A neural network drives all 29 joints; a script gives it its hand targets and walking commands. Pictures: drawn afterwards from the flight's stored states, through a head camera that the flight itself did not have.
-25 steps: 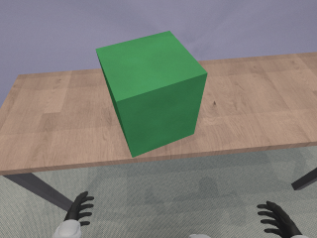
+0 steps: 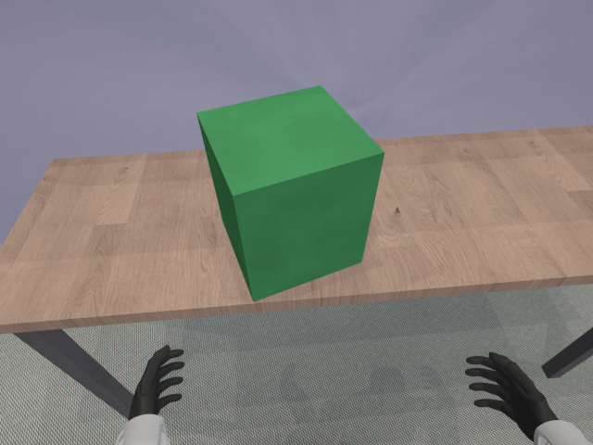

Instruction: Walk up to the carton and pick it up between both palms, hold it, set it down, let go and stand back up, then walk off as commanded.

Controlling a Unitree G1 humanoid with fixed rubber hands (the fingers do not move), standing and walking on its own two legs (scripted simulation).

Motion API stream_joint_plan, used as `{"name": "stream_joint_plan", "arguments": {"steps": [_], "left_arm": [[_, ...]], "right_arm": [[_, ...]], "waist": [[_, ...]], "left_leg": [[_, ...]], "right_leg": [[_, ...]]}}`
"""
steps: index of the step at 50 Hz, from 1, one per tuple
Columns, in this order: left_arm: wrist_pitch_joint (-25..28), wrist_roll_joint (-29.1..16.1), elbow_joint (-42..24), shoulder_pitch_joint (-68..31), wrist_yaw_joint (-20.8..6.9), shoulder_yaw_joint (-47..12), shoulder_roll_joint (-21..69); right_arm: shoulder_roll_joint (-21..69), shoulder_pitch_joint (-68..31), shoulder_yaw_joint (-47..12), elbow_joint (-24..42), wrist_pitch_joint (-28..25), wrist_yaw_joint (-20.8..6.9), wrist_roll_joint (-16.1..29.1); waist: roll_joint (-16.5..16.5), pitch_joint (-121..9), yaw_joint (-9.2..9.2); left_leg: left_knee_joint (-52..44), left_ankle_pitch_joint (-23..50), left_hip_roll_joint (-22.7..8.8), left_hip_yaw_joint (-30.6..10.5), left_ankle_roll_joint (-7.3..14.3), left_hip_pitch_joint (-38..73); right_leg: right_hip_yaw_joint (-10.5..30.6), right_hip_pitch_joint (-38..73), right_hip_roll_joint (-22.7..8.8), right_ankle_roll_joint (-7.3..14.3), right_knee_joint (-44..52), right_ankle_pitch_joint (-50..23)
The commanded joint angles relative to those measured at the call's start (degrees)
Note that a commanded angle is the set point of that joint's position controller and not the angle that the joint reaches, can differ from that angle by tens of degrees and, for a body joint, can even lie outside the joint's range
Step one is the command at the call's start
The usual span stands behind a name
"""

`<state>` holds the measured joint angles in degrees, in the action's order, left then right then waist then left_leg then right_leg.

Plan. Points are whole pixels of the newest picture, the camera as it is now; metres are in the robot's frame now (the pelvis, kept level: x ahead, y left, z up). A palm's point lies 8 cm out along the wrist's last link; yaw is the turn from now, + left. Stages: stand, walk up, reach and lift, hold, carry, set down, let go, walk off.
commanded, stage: reach and lift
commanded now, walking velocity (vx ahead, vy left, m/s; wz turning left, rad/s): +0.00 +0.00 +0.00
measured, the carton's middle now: (286, 194) +0.49 +0.04 +0.05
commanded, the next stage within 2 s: none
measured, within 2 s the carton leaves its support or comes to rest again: neither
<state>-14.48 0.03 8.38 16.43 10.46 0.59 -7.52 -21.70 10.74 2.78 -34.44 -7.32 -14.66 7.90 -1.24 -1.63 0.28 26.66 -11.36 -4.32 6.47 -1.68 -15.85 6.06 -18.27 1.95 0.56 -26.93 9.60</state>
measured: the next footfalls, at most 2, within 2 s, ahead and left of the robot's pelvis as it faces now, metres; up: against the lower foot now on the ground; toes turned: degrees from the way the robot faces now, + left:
none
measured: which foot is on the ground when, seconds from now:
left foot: down 0.00-1.00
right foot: down 0.00-1.00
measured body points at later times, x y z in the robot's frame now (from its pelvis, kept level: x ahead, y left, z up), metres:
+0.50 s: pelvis +0.01 -0.01 +0.00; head +0.03 +0.00 +0.45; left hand +0.23 +0.19 +0.02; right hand +0.23 -0.27 +0.00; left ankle +0.03 +0.14 -0.74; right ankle +0.05 -0.12 -0.74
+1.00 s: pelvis +0.02 +0.00 +0.00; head +0.03 +0.00 +0.45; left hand +0.25 +0.17 +0.06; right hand +0.27 -0.27 +0.03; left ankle +0.03 +0.14 -0.74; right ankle +0.05 -0.12 -0.74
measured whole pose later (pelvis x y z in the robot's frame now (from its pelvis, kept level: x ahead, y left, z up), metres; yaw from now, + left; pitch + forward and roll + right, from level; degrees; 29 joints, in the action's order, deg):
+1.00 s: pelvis +0.02 +0.00 +0.00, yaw +0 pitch +2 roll +1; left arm -21.7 0.0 -16.9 14.0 19.5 -3.9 0.3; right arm -26.5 6.2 2.8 -17.6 -2.3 -15.6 22.6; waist -1.2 -1.6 0.0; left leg 23.8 -10.9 -4.3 6.5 -1.7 -15.1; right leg 5.9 -17.9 2.0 0.6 -25.0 9.6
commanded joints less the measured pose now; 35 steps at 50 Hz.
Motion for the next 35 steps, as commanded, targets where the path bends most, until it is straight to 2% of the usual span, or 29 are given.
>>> {"name": "stream_joint_plan", "arguments": {"steps": [1, 2, 3, 4, 6, 7, 8, 10, 11, 12, 13, 14, 15, 17, 18, 19, 20, 21, 22, 23, 26, 27, 28, 29, 31, 32, 33, 34, 35], "left_arm": [[2.22, 0.20, -18.24, -3.55, 2.78, -5.55, 2.27], [1.76, 0.59, -17.73, -2.52, 2.98, -5.09, 2.32], [2.51, -0.92, -21.01, -3.28, 3.03, -6.64, 2.56], [2.13, -1.86, -22.02, -1.98, 3.32, -7.24, 3.51], [2.08, -1.02, -22.01, -2.98, 3.98, -7.38, 4.60], [1.91, -1.01, -21.25, -2.95, 3.84, -6.87, 4.10], [1.43, -0.90, -20.52, -2.24, 3.98, -7.37, 5.23], [1.70, -1.63, -25.25, -2.38, 4.58, -8.25, 5.04], [1.54, -2.16, -25.42, -0.25, 4.67, -9.29, 6.80], [1.48, -1.87, -26.51, -0.06, 4.26, -8.65, 6.03], [1.99, -2.36, -27.67, -2.23, 4.60, -9.29, 6.24], [1.56, -2.29, -28.79, -0.35, 5.09, -10.09, 8.06], [1.43, -1.33, -27.64, 1.14, 5.09, -7.98, 6.32], [1.26, -1.77, -29.51, 1.37, 5.46, -9.15, 6.90], [1.97, -2.22, -31.29, 0.77, 5.66, -9.66, 7.80], [1.68, -2.04, -31.50, 2.65, 5.70, -9.45, 7.69], [1.90, -2.12, -34.30, 2.91, 5.91, -10.90, 9.45], [1.86, -2.55, -33.76, 1.91, 5.96, -10.52, 9.31], [2.20, -2.82, -35.80, -0.33, 6.40, -9.98, 8.12], [2.19, -2.05, -34.14, 0.38, 6.67, -9.73, 8.73], [1.85, -3.60, -37.12, 1.87, 7.18, -11.40, 10.49], [1.63, -3.42, -37.71, 2.20, 7.36, -11.63, 10.91], [1.74, -3.61, -39.87, 0.83, 7.47, -11.99, 11.35], [1.27, -3.02, -37.22, 3.09, 7.46, -11.34, 12.06], [1.39, -3.36, -41.34, -1.60, 8.23, -12.87, 12.70], [0.90, -2.33, -40.02, -1.88, 8.56, -12.06, 11.73], [0.58, -3.14, -38.96, -1.02, 8.37, -13.15, 12.39], [0.84, -2.87, -40.70, -2.40, 8.77, -12.55, 12.53], [0.70, -3.22, -40.70, -1.90, 9.06, -13.10, 12.70]], "right_arm": [[-18.15, -3.23, 10.06, 20.66, -1.20, -0.35, 2.56], [-18.26, -3.00, 10.10, 20.33, -0.94, -0.58, 3.11], [-18.13, -4.51, 9.79, 23.74, -1.51, -0.57, 3.73], [-18.94, -3.57, 10.37, 23.79, -1.16, -0.49, 3.88], [-19.25, -4.90, 9.92, 24.76, -0.68, -0.67, 4.49], [-18.80, -5.26, 9.29, 26.90, -0.63, -0.40, 5.12], [-19.55, -4.71, 9.91, 24.98, -0.30, -0.68, 5.27], [-19.29, -4.84, 9.82, 27.89, -0.20, -0.91, 5.87], [-19.15, -4.50, 9.28, 26.34, -0.16, -1.13, 7.32], [-20.22, -4.27, 10.02, 27.73, -0.17, -0.94, 6.57], [-19.30, -5.23, 9.44, 30.52, -0.25, -0.80, 7.43], [-20.34, -4.22, 9.33, 28.83, -0.42, -0.98, 8.61], [-20.72, -3.79, 8.72, 29.97, -0.73, -0.83, 8.57], [-20.59, -3.78, 8.05, 30.05, -0.99, -0.83, 10.27], [-19.71, -3.90, 7.10, 32.02, -1.34, -0.92, 10.01], [-19.97, -2.89, 7.14, 31.36, -1.25, -0.59, 10.81], [-21.11, -2.70, 7.57, 31.82, -1.64, -0.81, 11.10], [-22.56, -3.78, 8.38, 31.59, -1.49, -0.87, 11.23], [-21.90, -5.19, 7.44, 33.39, -1.74, -0.87, 11.66], [-21.67, -5.47, 7.50, 33.06, -2.14, -1.04, 11.91], [-22.56, -4.77, 6.96, 34.35, -2.31, -0.72, 12.79], [-21.80, -5.09, 5.58, 35.48, -2.14, -0.67, 14.06], [-21.69, -5.03, 4.90, 35.27, -2.24, -0.87, 14.34], [-22.05, -4.01, 4.57, 33.38, -2.33, -1.05, 14.64], [-24.57, -7.98, 6.10, 34.48, -2.35, -1.46, 14.60], [-24.52, -9.16, 6.11, 34.24, -2.38, -1.50, 15.48], [-25.03, -8.87, 5.91, 35.19, -2.37, -1.34, 15.06], [-24.31, -8.80, 4.67, 36.81, -2.76, -1.43, 15.67], [-24.56, -9.68, 5.71, 36.71, -2.87, -1.37, 15.83]], "waist": [[0.13, -5.45, -2.38], [0.21, -5.20, -1.94], [-1.27, -7.36, -2.83], [-2.43, -7.85, -2.26], [-0.46, -5.89, -3.13], [-2.79, -4.74, -3.54], [-1.60, -4.79, -3.17], [-1.96, -6.53, -3.85], [-1.47, -5.82, -3.16], [-3.01, -6.79, -2.40], [-2.29, -7.50, -3.33], [-0.36, -7.08, -3.04], [-1.89, -7.31, -3.49], [-1.57, -7.32, -4.14], [-2.38, -8.74, -3.42], [-2.30, -7.90, -3.94], [-1.01, -9.53, -3.34], [-1.78, -9.59, -2.39], [-1.46, -10.07, -3.65], [-1.61, -9.20, -3.61], [-2.89, -10.46, -3.51], [-3.04, -9.03, -4.29], [-1.67, -9.43, -4.24], [-1.95, -8.23, -3.86], [-0.64, -10.89, -3.26], [-1.46, -10.52, -4.09], [-3.05, -8.98, -3.54], [-1.79, -9.50, -4.63], [-2.42, -9.61, -4.69]], "left_leg": [[-12.06, -11.79, 1.46, -4.63, 1.45, 11.17], [-12.23, -12.50, 0.76, -5.98, 1.43, 13.78], [-10.78, -8.07, 1.11, -5.39, 0.89, 15.08], [-10.62, -7.35, 1.60, -5.37, 1.00, 15.72], [-11.23, -9.89, 1.36, -5.77, 1.10, 13.96], [-11.39, -11.25, 1.66, -5.07, 1.91, 13.04], [-11.77, -10.62, 1.33, -5.53, 1.50, 13.97], [-11.13, -8.07, 1.01, -5.56, 1.04, 14.74], [-10.76, -6.24, 1.04, -5.79, 0.82, 16.94], [-10.08, -6.73, 1.37, -5.73, 1.13, 16.13], [-9.85, -4.80, 1.66, -5.27, 1.24, 16.60], [-9.72, -2.66, 1.33, -6.08, 0.12, 18.75], [-9.23, -3.34, 1.33, -6.16, 0.43, 17.69], [-8.63, 0.57, 1.17, -6.75, 0.36, 18.94], [-7.71, 3.63, 1.24, -6.68, 0.04, 19.30], [-7.65, 4.21, 1.36, -6.26, 0.25, 19.69], [-7.27, 8.08, 1.01, -6.89, -0.71, 22.66], [-6.70, 7.63, 1.93, -7.11, -0.22, 22.78], [-6.96, 6.09, 1.55, -7.07, -0.46, 21.34], [-7.01, 5.36, 1.78, -7.23, -0.18, 20.73], [-6.31, 8.90, 1.71, -7.06, -0.25, 22.38], [-6.66, 8.25, 1.46, -7.25, 0.05, 22.19], [-6.56, 9.52, 1.46, -6.85, -0.07, 22.27], [-6.18, 12.20, 1.70, -7.23, -0.20, 22.65], [-6.01, 9.94, 1.06, -8.34, -0.65, 23.89], [-6.00, 10.46, 1.31, -7.80, -0.55, 23.83], [-6.45, 8.77, 0.83, -8.14, -0.28, 23.24], [-6.69, 8.32, 1.44, -7.56, -0.02, 21.82], [-6.63, 8.19, 1.43, -7.49, 0.37, 22.67]], "right_leg": [[-7.64, 2.63, -0.56, 2.85, 8.79, 4.66], [-7.72, 2.06, -0.56, 2.86, 8.93, 3.69], [-7.67, 0.53, -0.83, 3.08, 9.21, 2.44], [-8.43, -0.03, 0.00, 2.99, 8.96, 1.84], [-8.03, 0.26, 0.29, 3.39, 8.82, 4.30], [-7.70, 1.16, 0.01, 2.84, 9.03, 4.94], [-7.92, 0.57, -0.13, 3.12, 9.39, 4.54], [-7.38, 0.21, -0.37, 3.63, 10.17, 4.07], [-8.17, -0.58, 0.34, 3.43, 9.59, 2.86], [-7.98, 0.30, 0.44, 3.40, 10.24, 3.23], [-7.78, -0.12, 0.14, 3.54, 9.95, 2.50], [-8.83, -1.24, 1.31, 3.68, 9.39, 0.90], [-8.15, -0.14, 0.99, 3.92, 9.84, 1.04], [-7.70, -0.89, 0.64, 4.10, 10.14, -0.23], [-8.05, -0.62, 1.41, 4.22, 9.52, -1.21], [-7.92, -0.16, 1.62, 4.19, 10.18, -1.69], [-8.50, -0.43, 2.05, 4.40, 10.04, -4.41], [-8.61, -1.26, 2.56, 4.01, 9.91, -3.41], [-8.40, -1.20, 2.32, 4.35, 10.15, -1.93], [-8.53, -1.45, 2.82, 4.39, 9.30, -1.70], [-8.01, -1.31, 2.50, 4.33, 10.15, -2.95], [-7.94, -0.91, 2.77, 4.40, 10.05, -2.30], [-8.42, -1.68, 3.02, 4.52, 9.98, -2.85], [-8.35, -1.02, 3.36, 4.61, 9.97, -4.98], [-8.20, -3.12, 2.90, 5.13, 9.67, -2.16], [-7.75, -2.55, 3.03, 5.19, 9.83, -2.54], [-7.86, -3.49, 2.91, 4.94, 10.21, -1.88], [-7.66, -3.15, 2.98, 4.81, 9.87, -1.20], [-7.55, -3.25, 2.92, 4.59, 9.99, -1.75]]}}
